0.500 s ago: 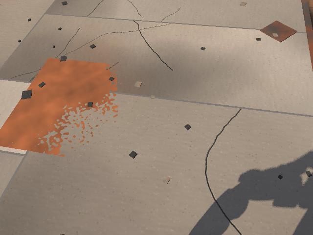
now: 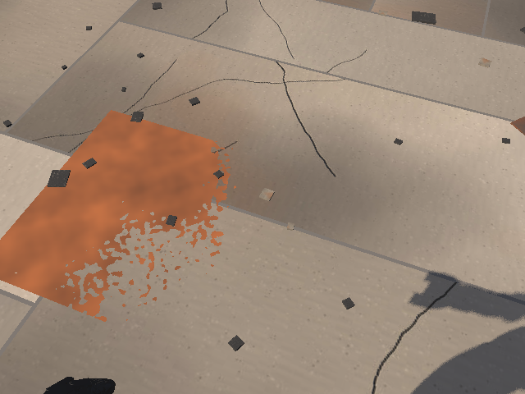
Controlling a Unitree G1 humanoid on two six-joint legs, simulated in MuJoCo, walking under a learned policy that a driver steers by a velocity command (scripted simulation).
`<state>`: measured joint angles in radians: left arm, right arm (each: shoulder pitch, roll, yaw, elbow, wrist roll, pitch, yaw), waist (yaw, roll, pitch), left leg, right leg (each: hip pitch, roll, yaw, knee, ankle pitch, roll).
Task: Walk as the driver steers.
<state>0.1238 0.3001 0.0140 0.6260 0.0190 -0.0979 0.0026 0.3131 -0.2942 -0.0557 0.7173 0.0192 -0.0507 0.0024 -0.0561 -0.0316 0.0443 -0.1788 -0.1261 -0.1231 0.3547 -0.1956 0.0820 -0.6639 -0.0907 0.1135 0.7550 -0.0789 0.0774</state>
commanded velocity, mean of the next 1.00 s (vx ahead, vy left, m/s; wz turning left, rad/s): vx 0.45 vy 0.00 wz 0.47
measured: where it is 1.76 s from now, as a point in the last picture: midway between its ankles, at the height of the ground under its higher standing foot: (209, 341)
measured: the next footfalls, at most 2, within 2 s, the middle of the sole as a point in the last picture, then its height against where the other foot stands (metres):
right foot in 0.16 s outside the picture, level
left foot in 0.68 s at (174, 374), level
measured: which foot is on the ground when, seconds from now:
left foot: down 0.00-0.14, up 0.16-0.66, down 0.68-1.00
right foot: up 0.00-0.14, down 0.16-0.68, up 0.70-1.00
